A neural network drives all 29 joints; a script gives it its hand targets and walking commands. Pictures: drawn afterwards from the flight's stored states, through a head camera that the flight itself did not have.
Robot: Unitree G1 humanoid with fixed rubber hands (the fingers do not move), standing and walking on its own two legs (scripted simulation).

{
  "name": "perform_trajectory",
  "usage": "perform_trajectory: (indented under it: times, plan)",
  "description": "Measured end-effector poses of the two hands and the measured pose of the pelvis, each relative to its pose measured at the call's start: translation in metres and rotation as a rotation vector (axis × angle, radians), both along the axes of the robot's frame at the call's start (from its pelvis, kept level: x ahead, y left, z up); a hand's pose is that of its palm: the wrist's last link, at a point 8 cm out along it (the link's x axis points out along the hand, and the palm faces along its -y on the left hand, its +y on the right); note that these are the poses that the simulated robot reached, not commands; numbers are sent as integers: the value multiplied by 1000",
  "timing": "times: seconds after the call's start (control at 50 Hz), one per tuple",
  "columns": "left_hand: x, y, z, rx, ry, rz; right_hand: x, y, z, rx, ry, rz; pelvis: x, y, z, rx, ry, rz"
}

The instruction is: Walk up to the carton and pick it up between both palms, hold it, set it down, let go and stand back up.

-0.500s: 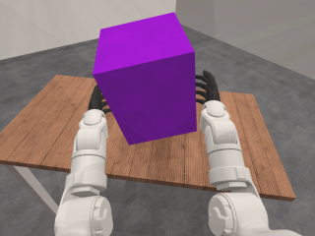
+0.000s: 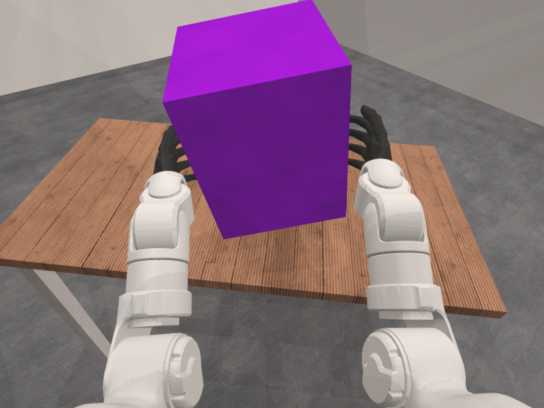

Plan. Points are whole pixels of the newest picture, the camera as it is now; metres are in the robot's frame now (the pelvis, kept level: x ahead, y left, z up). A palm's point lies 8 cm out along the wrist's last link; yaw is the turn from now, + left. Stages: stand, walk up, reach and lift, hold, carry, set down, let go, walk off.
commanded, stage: reach and lift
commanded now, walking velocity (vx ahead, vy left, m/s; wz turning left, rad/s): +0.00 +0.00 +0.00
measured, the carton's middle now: (265, 125) +0.47 +0.04 +0.21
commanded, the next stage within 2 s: hold in 0.68 s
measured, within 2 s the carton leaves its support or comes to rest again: neither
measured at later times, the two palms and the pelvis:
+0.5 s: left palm (183, 186) +0.36 +0.15 +0.18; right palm (391, 175) +0.38 -0.13 +0.20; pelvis -0.02 -0.01 +0.00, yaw +0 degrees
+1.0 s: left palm (193, 199) +0.36 +0.14 +0.15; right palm (389, 187) +0.38 -0.14 +0.17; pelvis +0.03 -0.02 +0.00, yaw +0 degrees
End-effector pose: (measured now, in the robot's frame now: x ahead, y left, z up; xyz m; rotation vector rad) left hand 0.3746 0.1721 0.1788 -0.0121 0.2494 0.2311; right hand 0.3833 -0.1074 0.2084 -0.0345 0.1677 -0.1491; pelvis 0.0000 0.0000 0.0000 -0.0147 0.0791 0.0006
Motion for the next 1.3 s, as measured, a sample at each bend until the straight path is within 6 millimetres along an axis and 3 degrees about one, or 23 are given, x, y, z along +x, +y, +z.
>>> perform_trajectory:
  times: [0.06,0.12,0.28,0.38,0.44,0.56,0.64,0.76,0.84,0.9,0.96,1.16,1.22,1.3]
  plan:
    - [-3,0,12,3,-13,-7,-3,-1,15,-21,-15,5,-3,2,0,0,-18,-1]
    - [-8,-1,10,0,7,-23,-6,-3,17,-41,7,18,-5,3,0,0,-49,0]
    - [-26,-4,-26,-28,90,-29,-15,-10,-25,-21,107,70,-14,2,-1,1,-91,-2]
    - [-27,-9,-30,-26,76,-11,-15,-15,-39,-7,95,69,-21,-2,-2,-1,-55,-2]
    - [-22,-14,-19,-16,38,-11,-12,-19,-30,-10,56,55,-21,-5,-3,-2,-25,0]
    - [-4,-27,11,5,-24,-40,-3,-32,5,-28,-11,26,-13,-10,-3,1,0,-5]
    - [7,-34,16,9,-6,-68,4,-40,14,-39,7,24,-4,-13,-1,4,-21,-11]
    - [14,-36,-12,3,85,-71,14,-46,-17,-18,105,50,10,-15,1,9,-55,-18]
    - [9,-34,-35,-5,124,-47,14,-43,-47,-4,148,63,16,-16,2,9,-42,-16]
    - [2,-33,-42,-13,121,-26,9,-39,-57,-11,145,62,20,-18,3,9,-22,-11]
    - [-6,-31,-38,-14,93,-8,4,-35,-52,-20,116,54,24,-20,3,9,-6,-6]
    - [-24,-25,1,7,-6,5,-15,-27,-1,-16,9,34,26,-19,3,9,-43,8]
    - [-28,-25,-2,6,25,-20,-23,-28,-4,-23,39,25,23,-17,3,9,-73,14]
    - [-36,-28,-20,-1,95,-58,-34,-33,-24,-27,114,14,16,-13,3,8,-100,16]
